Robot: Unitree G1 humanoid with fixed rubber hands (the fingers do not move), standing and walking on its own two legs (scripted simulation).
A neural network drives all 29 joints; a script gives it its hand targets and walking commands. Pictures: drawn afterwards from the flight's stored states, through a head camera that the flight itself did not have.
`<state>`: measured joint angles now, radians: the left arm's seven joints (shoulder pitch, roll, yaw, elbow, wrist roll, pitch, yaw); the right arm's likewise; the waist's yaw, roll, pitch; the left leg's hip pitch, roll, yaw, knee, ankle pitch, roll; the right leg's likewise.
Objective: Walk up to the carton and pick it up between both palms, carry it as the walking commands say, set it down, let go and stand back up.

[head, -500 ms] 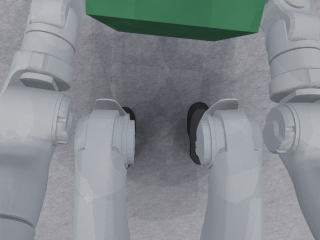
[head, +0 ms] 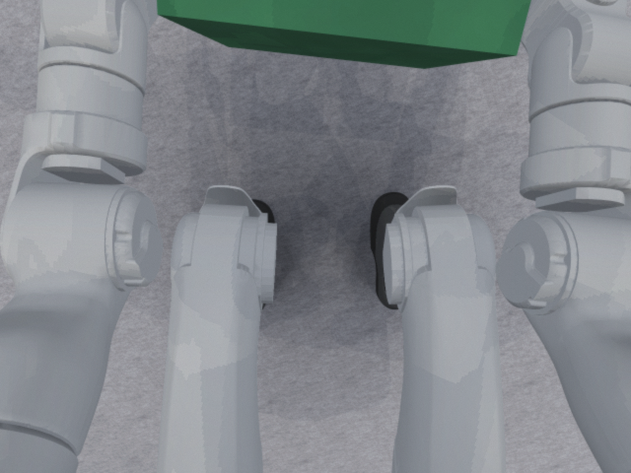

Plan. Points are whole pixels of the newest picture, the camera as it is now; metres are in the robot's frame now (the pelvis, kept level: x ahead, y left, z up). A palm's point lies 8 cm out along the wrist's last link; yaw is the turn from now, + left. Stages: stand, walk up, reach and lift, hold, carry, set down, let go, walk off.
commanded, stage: reach and lift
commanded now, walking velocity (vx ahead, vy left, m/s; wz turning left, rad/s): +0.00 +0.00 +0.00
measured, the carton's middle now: out of the picture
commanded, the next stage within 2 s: none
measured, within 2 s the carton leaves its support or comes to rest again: neither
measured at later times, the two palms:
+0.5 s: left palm out of the picture +0.55 +0.15 -0.09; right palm out of the picture +0.52 -0.19 -0.09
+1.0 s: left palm out of the picture +0.52 +0.16 -0.02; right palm out of the picture +0.50 -0.19 -0.02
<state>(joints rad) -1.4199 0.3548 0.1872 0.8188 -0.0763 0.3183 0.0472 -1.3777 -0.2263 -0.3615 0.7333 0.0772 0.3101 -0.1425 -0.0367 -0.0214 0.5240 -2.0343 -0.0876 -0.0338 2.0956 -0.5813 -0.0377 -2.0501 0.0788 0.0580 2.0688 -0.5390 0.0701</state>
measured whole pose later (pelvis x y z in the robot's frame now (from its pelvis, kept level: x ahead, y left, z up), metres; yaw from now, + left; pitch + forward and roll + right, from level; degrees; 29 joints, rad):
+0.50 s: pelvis -0.01 +0.00 +0.04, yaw +1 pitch +28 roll +1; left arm -1.41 0.30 0.30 0.70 0.00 0.42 0.01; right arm -1.34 -0.17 -0.46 0.58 -0.01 0.41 -0.10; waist -0.04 -0.02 0.52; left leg -1.91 -0.10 -0.04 1.93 -0.52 -0.05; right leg -1.93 0.09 0.07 1.91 -0.48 0.06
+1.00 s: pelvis -0.02 +0.00 +0.10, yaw +0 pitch +25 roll +0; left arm -1.31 0.26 0.30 0.62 0.03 0.44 0.00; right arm -1.25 -0.14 -0.46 0.49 -0.03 0.45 -0.09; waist -0.04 -0.01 0.52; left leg -1.71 -0.11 -0.06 1.75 -0.47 -0.04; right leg -1.72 0.09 0.08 1.73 -0.44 0.07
